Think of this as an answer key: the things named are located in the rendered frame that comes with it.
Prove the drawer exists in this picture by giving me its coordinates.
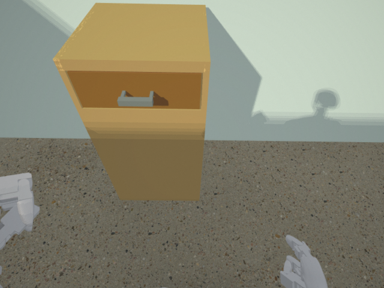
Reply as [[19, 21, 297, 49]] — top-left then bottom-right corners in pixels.
[[67, 71, 202, 109]]

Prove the robot right hand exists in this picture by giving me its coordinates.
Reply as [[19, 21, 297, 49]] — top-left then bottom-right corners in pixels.
[[280, 235, 328, 288]]

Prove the robot left hand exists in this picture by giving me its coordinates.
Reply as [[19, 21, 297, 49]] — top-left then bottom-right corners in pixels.
[[0, 173, 40, 250]]

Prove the handle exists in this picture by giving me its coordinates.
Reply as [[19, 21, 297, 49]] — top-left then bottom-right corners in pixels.
[[117, 91, 154, 107]]

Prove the cabinet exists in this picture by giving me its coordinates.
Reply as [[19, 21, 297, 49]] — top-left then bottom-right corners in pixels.
[[53, 3, 211, 201]]

